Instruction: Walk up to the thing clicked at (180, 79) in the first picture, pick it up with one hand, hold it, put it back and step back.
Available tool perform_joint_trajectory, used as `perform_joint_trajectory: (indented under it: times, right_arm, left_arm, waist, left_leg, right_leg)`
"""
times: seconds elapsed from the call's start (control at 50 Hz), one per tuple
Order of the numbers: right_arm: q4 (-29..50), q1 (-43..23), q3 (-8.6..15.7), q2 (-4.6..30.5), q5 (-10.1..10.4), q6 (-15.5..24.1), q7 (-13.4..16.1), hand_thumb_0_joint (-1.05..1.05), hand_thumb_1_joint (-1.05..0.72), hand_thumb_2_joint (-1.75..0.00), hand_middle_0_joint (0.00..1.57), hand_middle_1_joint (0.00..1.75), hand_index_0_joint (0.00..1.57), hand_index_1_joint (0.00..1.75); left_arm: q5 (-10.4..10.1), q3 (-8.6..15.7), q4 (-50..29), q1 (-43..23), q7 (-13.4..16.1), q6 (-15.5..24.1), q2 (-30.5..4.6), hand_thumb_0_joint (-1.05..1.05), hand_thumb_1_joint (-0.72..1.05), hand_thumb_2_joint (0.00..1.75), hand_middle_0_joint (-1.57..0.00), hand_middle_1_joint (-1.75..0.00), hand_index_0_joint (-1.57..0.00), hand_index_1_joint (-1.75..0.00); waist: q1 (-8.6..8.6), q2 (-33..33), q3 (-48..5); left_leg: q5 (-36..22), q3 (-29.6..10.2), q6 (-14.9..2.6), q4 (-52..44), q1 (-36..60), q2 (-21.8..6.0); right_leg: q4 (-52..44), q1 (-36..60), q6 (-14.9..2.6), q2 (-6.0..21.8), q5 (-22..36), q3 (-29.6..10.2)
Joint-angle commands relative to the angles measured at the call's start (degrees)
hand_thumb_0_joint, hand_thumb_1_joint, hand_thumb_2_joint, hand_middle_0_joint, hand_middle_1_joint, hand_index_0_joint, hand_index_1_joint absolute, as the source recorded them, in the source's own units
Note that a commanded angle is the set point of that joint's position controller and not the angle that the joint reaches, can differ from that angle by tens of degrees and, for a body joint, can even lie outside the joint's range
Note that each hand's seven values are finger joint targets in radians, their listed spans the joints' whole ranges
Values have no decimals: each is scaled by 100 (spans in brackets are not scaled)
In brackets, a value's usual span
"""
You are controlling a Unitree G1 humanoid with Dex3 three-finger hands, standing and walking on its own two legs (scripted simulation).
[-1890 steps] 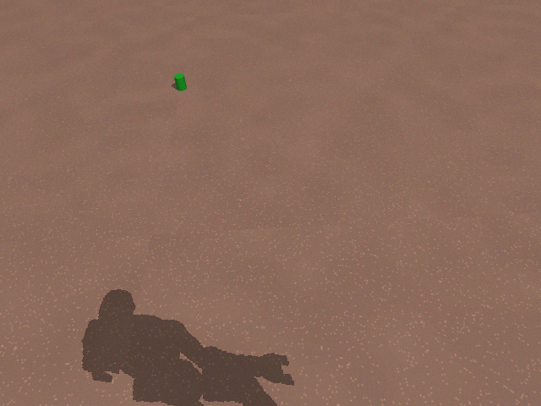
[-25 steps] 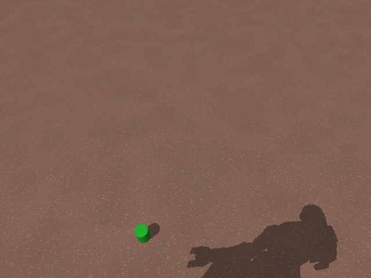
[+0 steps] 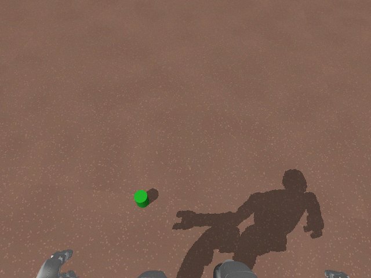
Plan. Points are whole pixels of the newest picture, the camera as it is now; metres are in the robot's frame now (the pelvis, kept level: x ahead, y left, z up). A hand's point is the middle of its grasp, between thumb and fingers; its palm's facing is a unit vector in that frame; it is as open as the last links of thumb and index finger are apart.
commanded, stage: step back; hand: left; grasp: from above
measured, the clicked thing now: (141, 199) +0.49 +0.22 -0.71
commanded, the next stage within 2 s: none
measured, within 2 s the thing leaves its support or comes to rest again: neither
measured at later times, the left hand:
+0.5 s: hand out of the picture +0.04 +0.26 -0.14, palm faces -0.10 -0.91 -0.40, open 7.4 cm
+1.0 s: hand out of the picture -0.10 +0.28 -0.15, palm faces -0.02 -0.94 -0.33, open 7.4 cm
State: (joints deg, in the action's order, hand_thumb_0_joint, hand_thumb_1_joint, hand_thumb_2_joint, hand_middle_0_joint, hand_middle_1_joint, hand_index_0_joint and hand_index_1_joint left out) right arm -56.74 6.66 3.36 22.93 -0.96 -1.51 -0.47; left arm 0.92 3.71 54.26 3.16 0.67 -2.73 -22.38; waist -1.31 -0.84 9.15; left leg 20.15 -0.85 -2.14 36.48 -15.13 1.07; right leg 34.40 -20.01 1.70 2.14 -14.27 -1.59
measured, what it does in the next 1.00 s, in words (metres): walks backwards: right foot, then left foot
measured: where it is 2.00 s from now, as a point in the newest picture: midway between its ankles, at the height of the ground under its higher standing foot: outside the picture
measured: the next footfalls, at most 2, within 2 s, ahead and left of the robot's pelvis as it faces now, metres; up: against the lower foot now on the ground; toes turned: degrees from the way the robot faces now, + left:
right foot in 0.44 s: -0.05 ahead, -0.10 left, +0.00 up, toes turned +0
left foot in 0.80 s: -0.15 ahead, +0.13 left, +0.00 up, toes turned -3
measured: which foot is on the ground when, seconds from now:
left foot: down 0.00-0.46, up 0.48-0.78, down 0.80-1.00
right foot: down 0.00-0.00, up 0.02-0.42, down 0.44-0.82, up 0.84-1.00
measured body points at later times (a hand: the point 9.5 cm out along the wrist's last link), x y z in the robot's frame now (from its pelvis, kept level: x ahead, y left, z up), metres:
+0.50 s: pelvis -0.08 +0.00 +0.00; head -0.03 -0.01 +0.44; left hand +0.04 +0.30 -0.12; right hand +0.00 -0.31 -0.13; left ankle -0.03 +0.10 -0.72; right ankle -0.09 -0.10 -0.73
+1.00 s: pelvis -0.22 +0.03 +0.01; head -0.16 +0.06 +0.46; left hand -0.10 +0.33 -0.12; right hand -0.14 -0.29 -0.09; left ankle -0.19 +0.13 -0.72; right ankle -0.25 -0.13 -0.63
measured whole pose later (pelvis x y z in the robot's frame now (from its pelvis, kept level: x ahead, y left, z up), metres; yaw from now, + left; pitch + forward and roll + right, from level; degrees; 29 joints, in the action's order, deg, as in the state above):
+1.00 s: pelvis -0.22 +0.03 +0.01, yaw -2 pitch -2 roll -2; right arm -50.2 10.3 2.1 19.7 -2.5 -0.8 0.5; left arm 0.8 5.1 45.9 8.4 0.2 -4.9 -22.6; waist 0.2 -2.9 9.3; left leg 14.4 -1.9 -1.4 31.4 -15.1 -0.5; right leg 69.5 -27.0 -0.3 -8.5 -27.5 -10.5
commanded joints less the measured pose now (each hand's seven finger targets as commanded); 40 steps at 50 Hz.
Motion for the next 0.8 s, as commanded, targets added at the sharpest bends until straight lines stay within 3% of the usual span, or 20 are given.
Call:
perform_joint_trajectory:
  times: [0.0, 0.02, 0.04, 0.06, 0.12, 0.14, 0.24, 0.34, 0.38, 0.4, 0.42, 0.44, 0.46, 0.48, 0.52, 0.56, 0.68, 0.72, 0.76, 0.78]
  right_arm:
    - [265, 562, 391, 1454, -148, 126, 154, 0, -90, -90, 20, 30, 20, 30]
    - [426, 439, 389, 1547, -114, 120, 172, 0, -90, -90, 20, 30, 20, 30]
    - [527, 300, 411, 1547, -111, 98, 194, 0, -90, -90, 20, 30, 20, 30]
    - [607, 59, 411, 1506, -100, 112, 237, 0, -90, -90, 20, 30, 20, 30]
    - [783, -250, 316, 1188, -101, 138, 301, 0, -90, -90, 20, 30, 20, 30]
    - [821, -147, 315, 1145, -58, 148, 310, 0, -90, -90, 20, 30, 20, 30]
    - [828, 454, 365, 1135, -15, 130, 328, 0, -90, -90, 20, 30, 20, 30]
    - [1003, 244, 380, 1295, -12, 105, 266, 0, -90, -90, 20, 30, 20, 30]
    - [1069, -45, 368, 1294, 25, 70, 244, 0, -90, -90, 20, 30, 20, 30]
    - [1080, -147, 329, 1206, 56, 56, 229, 0, -90, -90, 20, 30, 20, 30]
    - [1133, -176, 283, 1079, 109, 56, 217, 0, -90, -90, 20, 30, 20, 30]
    - [1172, -173, 205, 878, 128, 55, 203, 0, -90, -90, 20, 30, 20, 30]
    - [1095, -209, 235, 853, 92, -20, 250, 0, -90, -90, 20, 30, 20, 30]
    - [1021, -11, 299, 1018, 70, -40, 261, 0, -90, -90, 20, 30, 20, 30]
    - [883, 252, 260, 1068, 130, -23, 207, 0, -90, -90, 20, 30, 20, 30]
    - [801, 388, 204, 954, 113, -5, 234, 0, -90, -90, 20, 30, 20, 30]
    - [996, 472, 154, 874, 80, 87, 277, 0, -90, -90, 20, 30, 20, 30]
    - [972, 617, 186, 839, 33, 130, 253, 0, -90, -90, 20, 30, 20, 30]
    - [837, 923, 239, 833, -44, 162, 230, 0, -90, -90, 20, 30, 20, 30]
    - [860, 893, 298, 985, -99, 178, 226, 0, -90, -90, 20, 30, 20, 30]
  left_arm:
    - [-37, 170, -645, -86, 179, -12, -840, 0, 90, 90, -20, -30, -20, -30]
    - [-54, 139, -679, 182, 195, -5, -770, 0, 90, 90, -20, -30, -20, -30]
    - [-38, 162, -663, 43, 220, -19, -808, 0, 90, 90, -20, -30, -20, -30]
    - [-38, 199, -637, 37, 240, -22, -902, 0, 90, 90, -20, -30, -20, -30]
    - [-71, 227, -605, 399, 183, -32, -973, 0, 90, 90, -20, -30, -20, -30]
    - [-40, 249, -629, 463, 173, -20, -967, 0, 90, 90, -20, -30, -20, -30]
    - [-1, 282, -937, 166, 129, 81, -922, 0, 90, 90, -20, -30, -20, -30]
    - [30, 322, -881, 520, 71, 102, -892, 0, 90, 90, -20, -30, -20, -30]
    - [75, 333, -735, 908, 66, 150, -852, 0, 90, 90, -20, -30, -20, -30]
    - [96, 356, -694, 995, 72, 188, -903, 0, 90, 90, -20, -30, -20, -30]
    - [133, 436, -730, 986, 75, 224, -1202, 0, 90, 90, -20, -30, -20, -30]
    - [105, 495, -851, 788, 58, 222, -1437, 0, 90, 90, -20, -30, -20, -30]
    - [101, 516, -1018, 402, 53, 216, -1712, 0, 90, 90, -20, -30, -20, -30]
    - [119, 515, -1162, 255, 63, 242, -1642, 0, 90, 90, -20, -30, -20, -30]
    - [30, 446, -1304, 73, 77, 228, -1269, 0, 90, 90, -20, -30, -20, -30]
    - [71, 422, -1308, 3, 98, 205, -1071, 0, 90, 90, -20, -30, -20, -30]
    - [132, 417, -1432, 511, 109, 113, -1073, 0, 90, 90, -20, -30, -20, -30]
    - [100, 408, -1447, 528, 85, 60, -1153, 0, 90, 90, -20, -30, -20, -30]
    - [26, 377, -1509, 318, 49, -9, -1223, 0, 90, 90, -20, -30, -20, -30]
    - [15, 328, -1558, 340, 26, -43, -1084, 0, 90, 90, -20, -30, -20, -30]
  waist:
    - [27, 689, -1256]
    - [20, 932, -1398]
    - [-42, 1058, -1368]
    - [22, 1131, -1301]
    - [274, 978, -1095]
    - [226, 929, -1163]
    - [-162, 678, -1196]
    - [-58, 988, -1367]
    - [189, 734, -1502]
    - [277, 482, -1520]
    - [226, -226, -1550]
    - [239, -971, -1259]
    - [359, -1525, -928]
    - [248, -1251, -676]
    - [125, -640, -644]
    - [98, -577, -740]
    - [368, -958, -1405]
    - [299, -1125, -1566]
    - [64, -866, -1516]
    - [88, -560, -1463]
  left_leg:
    - [-4997, -1838, -599, -1209, 1406, -1708]
    - [-5790, -1776, -694, -1026, 1506, -1845]
    - [-5372, -1940, -663, -1207, 1245, -1920]
    - [-4930, -1864, -872, -1226, 1066, -1909]
    - [-4557, -1010, -595, -1015, 1112, -1306]
    - [-4516, -1080, -743, -964, 1333, -1379]
    - [-4469, -1139, -869, -745, 1916, -1454]
    - [-3639, -1200, -857, -750, 1290, -1517]
    - [-3111, -1106, -759, -388, 902, -1447]
    - [-2593, -967, -558, -189, 494, -1276]
    - [-1751, -722, -299, 242, -222, -815]
    - [-293, -305, 69, 958, -900, 17]
    - [1611, -272, 215, 2343, -779, 502]
    - [1706, -680, 268, 2960, -610, 325]
    - [1202, -822, 217, 3143, -630, 547]
    - [945, -765, 289, 3206, -963, 720]
    - [1064, -278, 412, 1021, -1096, 223]
    - [582, -101, 302, -158, -602, 77]
    - [-961, 65, 191, -1428, 227, 91]
    - [-1265, -516, 48, -1473, 635, -280]
  right_leg:
    - [2211, -891, -363, -783, -2018, -815]
    - [2483, -1017, -366, -847, -2142, -821]
    - [2823, -945, -369, -883, -2091, -1055]
    - [3153, -888, -341, -830, -1944, -1126]
    - [3412, -1001, -271, -854, -1235, -1008]
    - [3365, -1008, -212, -843, -1204, -939]
    - [1954, -939, -59, -636, -1287, -656]
    - [708, 39, -212, -416, -1099, -174]
    - [-528, 725, -348, -354, -206, -114]
    - [-828, 1080, -438, -238, 684, -382]
    - [-769, 1464, -701, 273, 1538, -1213]
    - [-1215, 1452, -1251, 1012, 1821, -2144]
    - [-1555, 420, -2101, 1985, 2051, -2977]
    - [-1526, -51, -2174, 2051, 2123, -3117]
    - [-1330, 130, -1753, 1321, 2382, -1859]
    - [-1075, 591, -1375, 864, 2518, -1269]
    - [-593, 2193, -1422, 997, 2953, -1208]
    - [-298, 2165, -1282, 921, 2868, -1144]
    - [36, 1520, -947, 717, 2247, -912]
    - [150, 815, -702, 506, 1398, -893]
